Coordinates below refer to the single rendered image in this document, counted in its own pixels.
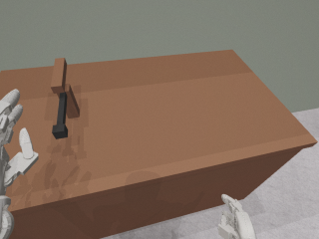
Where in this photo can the tap lever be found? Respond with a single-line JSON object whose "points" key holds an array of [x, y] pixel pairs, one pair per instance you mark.
{"points": [[60, 130]]}

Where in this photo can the counter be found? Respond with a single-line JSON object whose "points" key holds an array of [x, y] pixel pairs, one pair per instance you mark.
{"points": [[149, 139]]}

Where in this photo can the robot left hand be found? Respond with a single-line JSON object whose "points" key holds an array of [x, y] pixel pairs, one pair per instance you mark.
{"points": [[22, 161]]}

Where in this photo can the robot left forearm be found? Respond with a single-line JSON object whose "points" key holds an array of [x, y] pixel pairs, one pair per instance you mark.
{"points": [[7, 221]]}

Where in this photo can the robot right hand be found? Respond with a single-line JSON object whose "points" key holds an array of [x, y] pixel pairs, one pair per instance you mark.
{"points": [[238, 227]]}

